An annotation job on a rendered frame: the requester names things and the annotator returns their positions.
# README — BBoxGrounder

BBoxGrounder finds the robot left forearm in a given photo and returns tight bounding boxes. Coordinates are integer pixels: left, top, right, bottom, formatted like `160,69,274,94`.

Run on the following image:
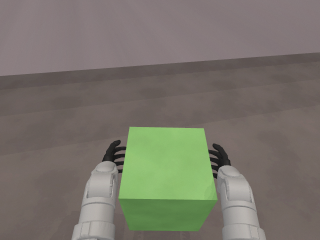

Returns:
71,161,119,240

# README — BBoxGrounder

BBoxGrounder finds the carton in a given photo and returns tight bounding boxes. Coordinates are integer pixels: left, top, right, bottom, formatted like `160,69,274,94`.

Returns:
118,127,218,232

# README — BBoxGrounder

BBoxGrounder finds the left robot hand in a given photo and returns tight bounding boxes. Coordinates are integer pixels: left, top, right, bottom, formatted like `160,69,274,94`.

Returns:
102,140,127,173

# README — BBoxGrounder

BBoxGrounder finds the right robot hand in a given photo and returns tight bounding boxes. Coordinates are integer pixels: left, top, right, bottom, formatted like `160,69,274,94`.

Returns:
208,143,231,179

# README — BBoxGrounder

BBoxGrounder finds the robot right forearm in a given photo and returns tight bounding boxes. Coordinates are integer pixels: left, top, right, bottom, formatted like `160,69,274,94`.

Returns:
217,165,266,240

